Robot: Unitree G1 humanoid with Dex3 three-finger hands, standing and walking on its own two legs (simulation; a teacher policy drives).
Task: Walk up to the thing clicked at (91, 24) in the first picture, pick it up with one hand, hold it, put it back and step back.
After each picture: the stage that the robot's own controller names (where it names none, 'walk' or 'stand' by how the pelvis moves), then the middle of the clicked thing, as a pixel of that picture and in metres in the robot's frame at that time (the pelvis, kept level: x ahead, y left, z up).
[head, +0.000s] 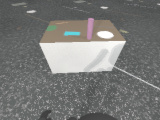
stand; (90, 29) +1.04 +0.07 +0.03
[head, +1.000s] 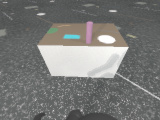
walk; (89, 33) +0.94 +0.11 +0.05
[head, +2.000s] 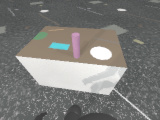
walk; (76, 46) +0.63 +0.20 +0.04
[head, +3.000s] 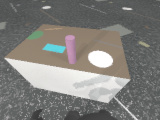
stand; (71, 51) +0.52 +0.19 +0.07
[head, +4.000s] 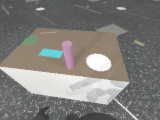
stand; (69, 56) +0.48 +0.20 +0.06
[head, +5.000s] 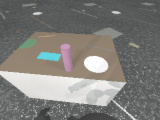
stand; (67, 59) +0.47 +0.22 +0.05
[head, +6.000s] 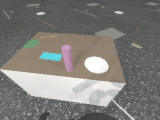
stand; (68, 59) +0.48 +0.22 +0.03
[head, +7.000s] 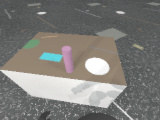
stand; (68, 60) +0.47 +0.21 +0.03
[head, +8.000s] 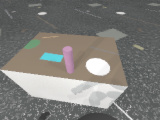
stand; (69, 61) +0.47 +0.20 +0.03
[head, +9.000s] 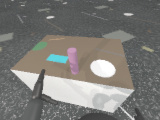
rise first; (73, 62) +0.46 +0.20 +0.03
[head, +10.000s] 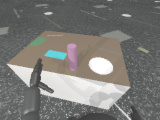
go down; (72, 58) +0.49 +0.19 +0.04
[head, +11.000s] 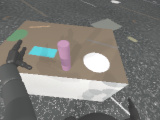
go down; (65, 57) +0.45 +0.19 +0.06
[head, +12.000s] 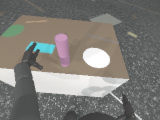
close in; (63, 52) +0.46 +0.18 +0.08
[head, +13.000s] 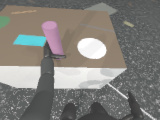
close; (55, 43) +0.49 +0.20 +0.12
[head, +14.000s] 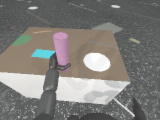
lift; (62, 55) +0.39 +0.18 +0.17
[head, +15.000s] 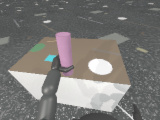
lift; (65, 56) +0.34 +0.17 +0.23
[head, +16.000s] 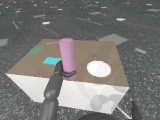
hold; (68, 61) +0.33 +0.15 +0.20
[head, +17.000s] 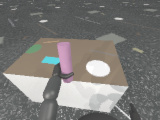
hold; (66, 63) +0.34 +0.17 +0.17
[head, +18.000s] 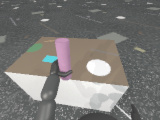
crouch; (64, 61) +0.33 +0.18 +0.20
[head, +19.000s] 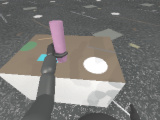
crouch; (59, 43) +0.44 +0.21 +0.23
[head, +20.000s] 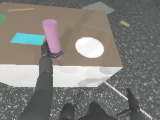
lower; (54, 42) +0.50 +0.20 +0.10
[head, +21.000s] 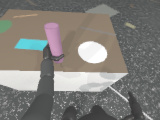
lower; (55, 45) +0.48 +0.20 +0.11
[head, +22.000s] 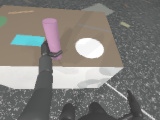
lower; (53, 42) +0.51 +0.20 +0.11
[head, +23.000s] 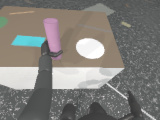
lower; (54, 42) +0.51 +0.20 +0.11
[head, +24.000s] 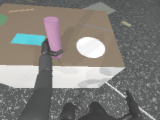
loosen; (54, 40) +0.51 +0.20 +0.12
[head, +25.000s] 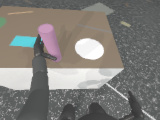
withdraw; (52, 46) +0.48 +0.21 +0.11
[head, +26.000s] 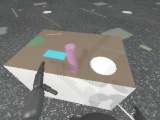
sink last; (72, 59) +0.45 +0.19 +0.07
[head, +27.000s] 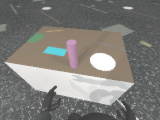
stand; (73, 55) +0.48 +0.19 +0.06
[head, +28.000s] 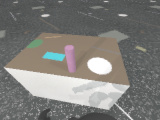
stand; (70, 60) +0.48 +0.19 +0.05
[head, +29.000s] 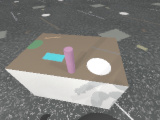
stand; (70, 61) +0.47 +0.20 +0.03
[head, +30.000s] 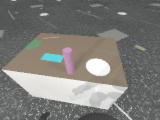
stand; (69, 62) +0.46 +0.20 +0.03
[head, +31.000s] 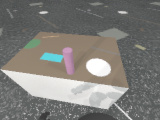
stand; (69, 62) +0.45 +0.20 +0.03
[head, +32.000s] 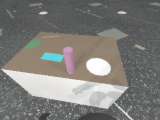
stand; (69, 61) +0.46 +0.20 +0.03
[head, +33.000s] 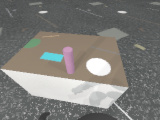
walk; (69, 61) +0.45 +0.20 +0.03
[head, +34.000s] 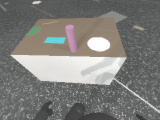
walk; (72, 40) +0.64 +0.22 +0.05
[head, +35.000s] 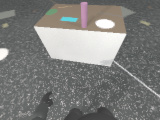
walk; (84, 16) +1.02 +0.15 +0.06
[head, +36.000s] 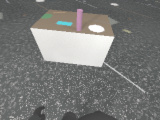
stand; (79, 20) +1.11 +0.20 +0.05
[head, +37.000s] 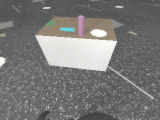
stand; (81, 26) +1.07 +0.20 +0.03
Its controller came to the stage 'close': yes
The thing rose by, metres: 0.21
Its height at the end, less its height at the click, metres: +0.00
